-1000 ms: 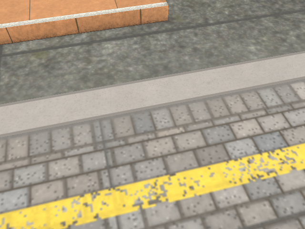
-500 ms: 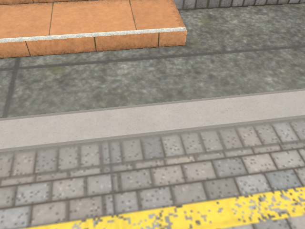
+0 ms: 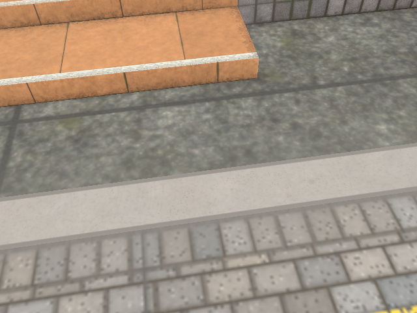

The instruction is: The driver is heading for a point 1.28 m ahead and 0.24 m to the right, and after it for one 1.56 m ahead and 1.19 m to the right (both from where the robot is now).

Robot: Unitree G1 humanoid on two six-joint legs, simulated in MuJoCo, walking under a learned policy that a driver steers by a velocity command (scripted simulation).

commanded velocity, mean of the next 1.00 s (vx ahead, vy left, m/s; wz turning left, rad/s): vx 0.49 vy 0.00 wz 0.00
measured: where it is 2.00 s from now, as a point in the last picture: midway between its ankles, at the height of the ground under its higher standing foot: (245, 186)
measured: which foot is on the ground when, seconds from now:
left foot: up 0.00-0.18, down 0.20-0.78, up 0.80-1.00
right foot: down 0.00-0.22, up 0.24-0.76, down 0.78-1.00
